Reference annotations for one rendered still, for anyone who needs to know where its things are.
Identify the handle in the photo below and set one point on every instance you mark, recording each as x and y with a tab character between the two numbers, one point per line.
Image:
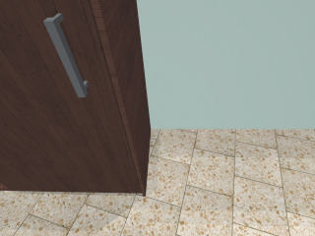
59	40

